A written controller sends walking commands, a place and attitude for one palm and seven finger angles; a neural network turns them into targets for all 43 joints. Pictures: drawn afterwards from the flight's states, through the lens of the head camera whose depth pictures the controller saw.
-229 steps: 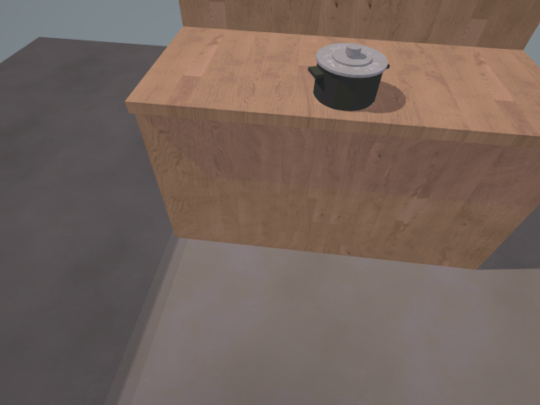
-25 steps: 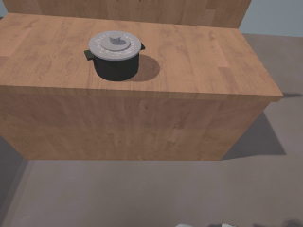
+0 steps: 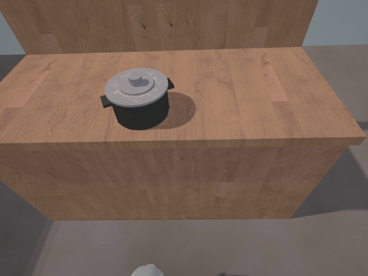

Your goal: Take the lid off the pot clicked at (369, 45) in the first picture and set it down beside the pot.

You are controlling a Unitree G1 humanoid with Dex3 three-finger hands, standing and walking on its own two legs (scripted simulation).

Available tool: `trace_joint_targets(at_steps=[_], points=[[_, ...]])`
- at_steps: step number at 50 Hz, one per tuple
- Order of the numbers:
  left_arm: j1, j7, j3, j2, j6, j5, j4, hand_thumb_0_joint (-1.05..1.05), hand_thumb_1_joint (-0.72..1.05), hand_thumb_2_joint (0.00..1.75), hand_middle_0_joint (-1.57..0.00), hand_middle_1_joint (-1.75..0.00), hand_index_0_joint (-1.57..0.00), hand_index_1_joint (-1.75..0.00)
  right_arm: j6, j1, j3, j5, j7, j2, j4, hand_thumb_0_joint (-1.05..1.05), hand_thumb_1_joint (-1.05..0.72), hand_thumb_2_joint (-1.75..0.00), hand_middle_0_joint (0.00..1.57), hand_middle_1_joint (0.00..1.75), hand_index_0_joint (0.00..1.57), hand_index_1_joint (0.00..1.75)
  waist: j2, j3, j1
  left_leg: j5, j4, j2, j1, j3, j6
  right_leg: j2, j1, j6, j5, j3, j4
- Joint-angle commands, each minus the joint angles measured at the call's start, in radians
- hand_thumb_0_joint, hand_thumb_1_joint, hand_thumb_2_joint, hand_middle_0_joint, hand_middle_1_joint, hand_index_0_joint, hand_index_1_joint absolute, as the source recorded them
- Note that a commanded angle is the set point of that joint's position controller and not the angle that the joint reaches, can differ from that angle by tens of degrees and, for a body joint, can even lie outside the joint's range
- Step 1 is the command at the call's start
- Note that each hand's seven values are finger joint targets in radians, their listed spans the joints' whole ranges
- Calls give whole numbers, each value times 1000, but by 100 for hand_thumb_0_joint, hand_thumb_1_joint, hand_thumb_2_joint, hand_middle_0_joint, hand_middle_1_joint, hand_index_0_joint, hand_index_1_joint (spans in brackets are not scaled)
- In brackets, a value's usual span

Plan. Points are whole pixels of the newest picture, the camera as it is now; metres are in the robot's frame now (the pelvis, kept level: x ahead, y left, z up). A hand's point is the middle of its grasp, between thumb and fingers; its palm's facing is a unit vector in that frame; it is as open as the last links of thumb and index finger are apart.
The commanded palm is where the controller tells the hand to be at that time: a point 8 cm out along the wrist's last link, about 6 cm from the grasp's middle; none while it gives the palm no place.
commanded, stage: take the last steps up to it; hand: left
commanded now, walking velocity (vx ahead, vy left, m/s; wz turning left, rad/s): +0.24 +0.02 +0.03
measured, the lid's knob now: (135, 78) +0.65 +0.19 +0.08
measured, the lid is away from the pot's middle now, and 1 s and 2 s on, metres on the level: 0.00 0.00 0.00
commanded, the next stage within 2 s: come to a stop and stand still in 0.24 s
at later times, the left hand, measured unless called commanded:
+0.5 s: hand (108, 260) +0.20 +0.23 -0.18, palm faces +0.05 -0.98 -0.21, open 7.3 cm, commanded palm none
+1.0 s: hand (95, 254) +0.21 +0.27 -0.19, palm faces -0.02 -0.97 -0.25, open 7.4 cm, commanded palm none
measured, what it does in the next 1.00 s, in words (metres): walks ahead: left foot, then right foot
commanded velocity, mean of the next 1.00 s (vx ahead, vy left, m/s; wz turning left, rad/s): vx -0.03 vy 0.01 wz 0.00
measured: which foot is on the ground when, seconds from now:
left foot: up 0.00-0.20, down 0.22-0.62, up 0.64-0.86, down 0.88-1.00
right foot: down 0.00-0.22, up 0.24-0.54, down 0.56-1.00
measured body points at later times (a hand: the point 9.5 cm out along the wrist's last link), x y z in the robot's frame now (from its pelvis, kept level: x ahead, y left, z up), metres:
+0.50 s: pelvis +0.15 +0.04 -0.01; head +0.17 +0.05 +0.44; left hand +0.19 +0.28 -0.16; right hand +0.22 -0.19 -0.16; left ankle +0.15 +0.14 -0.75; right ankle +0.19 -0.08 -0.73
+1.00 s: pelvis +0.15 +0.08 -0.02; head +0.15 +0.07 +0.43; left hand +0.21 +0.32 -0.17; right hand +0.18 -0.16 -0.17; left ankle +0.13 +0.17 -0.75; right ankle +0.20 -0.07 -0.74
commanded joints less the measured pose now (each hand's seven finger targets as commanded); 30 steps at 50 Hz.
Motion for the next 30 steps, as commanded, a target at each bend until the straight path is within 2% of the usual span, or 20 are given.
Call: trace_joint_targets(at_steps=[1, 5, 6, 8, 9, 10, 11, 12, 13, 14, 17, 20, 21, 23, 25, 26, 27, 28, 29, 30], points=[[94, 14, 26, 163, -33, -2, -6, 0, 90, 90, -20, -30, -20, -30, -35, -138, 6, 4, 8, 0, -98, 0, -90, -90, 20, 30, 20, 30, -140, 98, 38, 29, -123, 2, -95, 45, -11, -243, 7, -116, 416, 130, -125], [102, 21, 28, 164, -25, 1, 29, 0, 90, 90, -20, -30, -20, -30, -52, -198, 17, 9, 10, 17, -108, 0, -90, -90, 20, 30, 20, 30, -169, 81, 52, 6, -313, -30, 31, 79, 14, -235, 36, -94, 570, 97, -54], [92, 22, 32, 175, -21, 3, 33, 0, 90, 90, -20, -30, -20, -30, -56, -185, 16, 9, 8, 16, -101, 0, -90, -90, 20, 30, 20, 30, -195, 82, 45, 1, -337, -38, 87, 81, 21, -242, 14, -90, 584, 96, -29], [63, 24, 34, 173, -15, -5, 36, 0, 90, 90, -20, -30, -20, -30, -64, -53, 12, 5, -8, -9, -59, 0, -90, -90, 20, 30, 20, 30, -159, 26, -24, 66, -486, -83, 289, 98, 37, -195, -9, -59, 648, 59, 141], [72, 23, 32, 158, -12, -9, 40, 0, 90, 90, -20, -30, -20, -30, -70, 62, 4, -1, -19, -50, -22, 0, -90, -90, 20, 30, 20, 30, -110, -46, -68, 136, -549, -58, 466, 65, 49, -165, -59, -39, 571, 48, 321], [122, 20, 30, 114, -7, -20, 32, 0, 90, 90, -20, -30, -20, -30, -77, 163, -19, -13, -33, -154, -6, 0, -90, -90, 20, 30, 20, 30, 85, -163, -87, 326, -542, 171, 698, -193, 124, -69, -267, 0, 180, -7, 561], [133, 18, 18, 81, -3, -21, 1, 0, 90, 90, -20, -30, -20, -30, -65, 219, -32, -1, -39, -232, -6, 0, -90, -90, 20, 30, 20, 30, 194, -197, -77, 481, -636, 362, 746, -458, 230, 21, -423, 15, -346, 10, 827], [75, 24, 20, 91, 5, -17, -3, 0, 90, 90, -20, -30, -20, -30, -60, 177, -27, 6, -49, -210, 0, 0, -90, -90, 20, 30, 20, 30, 141, -160, -77, 393, -684, 364, 671, -435, 255, -6, -479, 3, -335, 91, 943], [17, 20, 23, 92, 5, -18, -10, 0, 90, 90, -20, -30, -20, -30, -65, 102, -17, 6, -53, -152, -17, 0, -90, -90, 20, 30, 20, 30, 121, -74, -56, 326, -704, 328, 566, -366, 255, -51, -529, 4, -249, 110, 984], [-31, 11, 30, 97, 7, -11, -13, 0, 90, 90, -20, -30, -20, -30, -73, 41, 0, 5, -51, -84, -29, 0, -90, -90, 20, 30, 20, 30, 92, 21, -35, 307, -734, 273, 455, -280, 231, -82, -528, 13, -177, 116, 964], [23, 3, 26, 64, 35, -2, -1, 0, 90, 90, -20, -30, -20, -30, -85, -40, 16, 8, -51, -36, -46, 0, -90, -90, 20, 30, 20, 30, 77, 23, 36, 350, -768, 195, 308, -107, 194, -95, -407, 32, -118, 95, 814], [18, 15, 12, 42, 58, -3, -6, 0, 90, 90, -20, -30, -20, -30, -73, -86, 26, 8, -57, -34, -63, 0, -90, -90, 20, 30, 20, 30, 71, 15, 50, 508, -741, 175, 274, -39, 183, -86, -309, 62, -68, 84, 573], [10, 18, 9, 48, 59, -5, -12, 0, 90, 90, -20, -30, -20, -30, -68, -95, 27, 7, -58, -36, -63, 0, -90, -90, 20, 30, 20, 30, 56, 13, 47, 519, -724, 180, 275, -42, 179, -77, -270, 61, -65, 75, 497], [-9, 22, 2, 63, 62, -2, -14, 0, 90, 90, -20, -30, -20, -30, -49, -98, 26, 7, -58, -55, -54, 0, -90, -90, 20, 30, 20, 30, 76, 9, 37, 484, -685, 168, 291, -37, 157, -53, -209, 66, -6, 50, 379], [-22, 26, 8, 103, 64, 0, -19, 0, 90, 90, -20, -30, -20, -30, -32, -106, 20, 12, -60, -61, -48, 0, -90, -90, 20, 30, 20, 30, 78, 28, 43, 427, -628, 139, 295, -32, 113, -49, -161, 66, 102, 47, 242], [-21, 28, 15, 147, 61, -1, -26, 0, 90, 90, -20, -30, -20, -30, -28, -106, 21, 16, -58, -53, -49, 0, -90, -90, 20, 30, 20, 30, 53, 31, 49, 348, -593, 114, 274, -43, 75, -66, -125, 56, 211, 90, 157], [-35, 30, 20, 186, 56, 3, -33, 0, 90, 90, -20, -30, -20, -30, -21, -104, 17, 20, -57, -46, -51, 0, -90, -90, 20, 30, 20, 30, -6, 39, 41, 214, -542, 48, 270, -17, 30, -118, -137, 27, 425, 181, 140], [-77, 28, 22, 222, 54, 5, -49, 0, 90, 90, -20, -30, -20, -30, -10, -71, 12, 25, -53, -35, -52, 0, -90, -90, 20, 30, 20, 30, -50, 37, 8, 56, -508, -5, 271, -1, 4, -190, -174, -26, 543, 240, 153], [-104, 26, 24, 241, 53, 1, -58, 0, 90, 90, -20, -30, -20, -30, 5, -50, 11, 24, -52, -25, -46, 0, -90, -90, 20, 30, 20, 30, -109, 11, -4, -32, -453, -37, 302, 22, -12, -255, -201, -79, 586, 303, 124], [-125, 27, 30, 262, 50, -4, -60, 0, 90, 90, -20, -30, -20, -30, 19, -26, 7, 22, -52, -20, -37, 0, -90, -90, 20, 30, 20, 30, -246, -38, -11, -129, -383, -56, 324, 37, -24, -296, -194, -123, 608, 345, 77]])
